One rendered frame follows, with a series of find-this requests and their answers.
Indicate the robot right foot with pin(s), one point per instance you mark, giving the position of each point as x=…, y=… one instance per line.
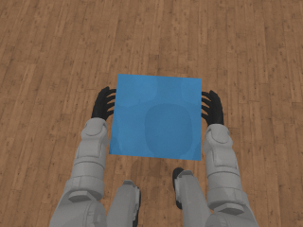
x=175, y=174

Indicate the robot right forearm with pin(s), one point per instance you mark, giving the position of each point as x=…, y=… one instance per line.
x=225, y=192

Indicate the left robot hand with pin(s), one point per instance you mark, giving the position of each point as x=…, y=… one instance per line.
x=100, y=109

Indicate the carton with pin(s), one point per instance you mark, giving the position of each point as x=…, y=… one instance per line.
x=158, y=117

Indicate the robot left forearm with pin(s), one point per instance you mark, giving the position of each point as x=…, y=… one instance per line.
x=86, y=180

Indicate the right robot upper arm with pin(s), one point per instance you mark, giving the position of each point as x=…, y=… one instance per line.
x=221, y=219

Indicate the right robot hand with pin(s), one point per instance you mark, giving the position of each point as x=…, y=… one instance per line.
x=215, y=110

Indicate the left robot upper arm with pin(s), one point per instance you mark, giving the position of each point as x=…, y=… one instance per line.
x=80, y=214

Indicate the robot left shin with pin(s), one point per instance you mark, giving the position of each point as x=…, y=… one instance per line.
x=130, y=182

